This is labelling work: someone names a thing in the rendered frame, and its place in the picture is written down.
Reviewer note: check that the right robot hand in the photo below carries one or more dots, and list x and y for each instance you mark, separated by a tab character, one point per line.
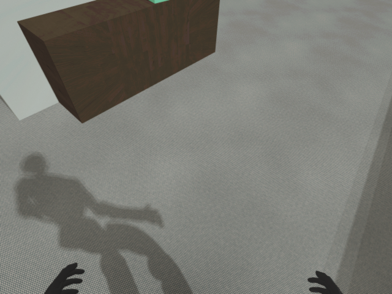
323	279

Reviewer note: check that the pedestal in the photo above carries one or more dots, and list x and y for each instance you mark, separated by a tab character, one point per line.
98	54

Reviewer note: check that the left robot hand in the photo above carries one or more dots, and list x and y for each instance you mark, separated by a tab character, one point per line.
61	281

